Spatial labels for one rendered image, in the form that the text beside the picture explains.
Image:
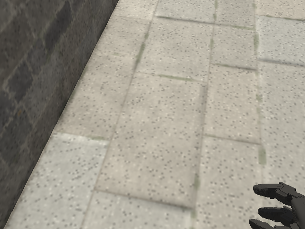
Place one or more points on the robot right hand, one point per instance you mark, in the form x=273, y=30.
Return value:
x=291, y=218

